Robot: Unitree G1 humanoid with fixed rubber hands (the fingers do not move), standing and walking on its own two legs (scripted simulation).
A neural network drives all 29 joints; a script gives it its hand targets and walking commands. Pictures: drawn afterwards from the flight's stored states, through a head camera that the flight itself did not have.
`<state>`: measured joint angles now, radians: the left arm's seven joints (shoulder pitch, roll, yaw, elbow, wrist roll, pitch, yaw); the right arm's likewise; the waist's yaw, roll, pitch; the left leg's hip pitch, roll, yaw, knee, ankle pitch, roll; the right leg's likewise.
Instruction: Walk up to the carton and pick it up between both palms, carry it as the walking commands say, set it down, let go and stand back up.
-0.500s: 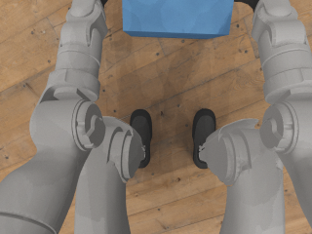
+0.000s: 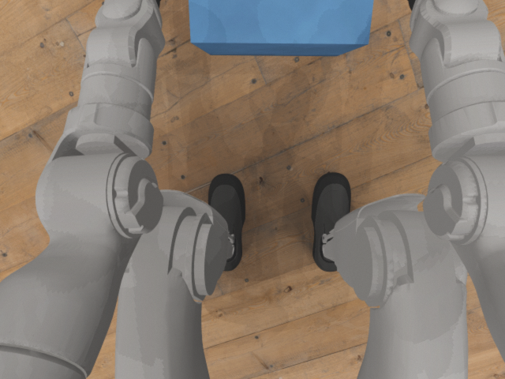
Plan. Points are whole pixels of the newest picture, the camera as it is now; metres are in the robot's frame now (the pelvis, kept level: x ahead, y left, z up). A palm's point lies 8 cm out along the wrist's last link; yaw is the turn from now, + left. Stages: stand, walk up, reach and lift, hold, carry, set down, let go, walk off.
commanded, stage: set down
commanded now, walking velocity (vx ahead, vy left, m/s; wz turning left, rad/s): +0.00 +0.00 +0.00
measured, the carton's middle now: out of the picture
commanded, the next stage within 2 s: none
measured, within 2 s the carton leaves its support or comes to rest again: neither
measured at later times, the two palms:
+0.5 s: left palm out of the picture +0.53 +0.17 -0.20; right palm out of the picture +0.54 -0.15 -0.20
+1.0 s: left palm (133, 2) +0.52 +0.18 -0.21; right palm out of the picture +0.53 -0.17 -0.21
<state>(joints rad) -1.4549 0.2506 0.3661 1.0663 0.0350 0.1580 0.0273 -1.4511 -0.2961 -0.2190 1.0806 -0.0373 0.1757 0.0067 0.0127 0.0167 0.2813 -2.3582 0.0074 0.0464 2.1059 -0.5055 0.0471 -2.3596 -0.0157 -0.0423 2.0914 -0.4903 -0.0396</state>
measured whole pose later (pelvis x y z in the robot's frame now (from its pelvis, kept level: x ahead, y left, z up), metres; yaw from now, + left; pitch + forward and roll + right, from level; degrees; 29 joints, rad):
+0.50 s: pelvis +0.00 +0.00 +0.00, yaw +0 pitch +43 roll -1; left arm -1.46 0.26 0.36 1.11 0.03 0.12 0.02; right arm -1.46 -0.30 -0.22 1.12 -0.04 0.12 0.01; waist 0.01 0.01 0.29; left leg -2.36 0.01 0.05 2.12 -0.51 0.05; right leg -2.36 -0.01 -0.04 2.10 -0.49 -0.04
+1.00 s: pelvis +0.00 +0.00 -0.01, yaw +0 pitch +40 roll +0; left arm -1.46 0.33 0.21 1.19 -0.16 0.03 0.08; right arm -1.47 -0.36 -0.12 1.22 0.12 0.04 -0.10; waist 0.01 0.01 0.36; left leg -2.33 0.01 0.05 2.14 -0.51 0.04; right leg -2.34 -0.02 -0.04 2.13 -0.49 -0.04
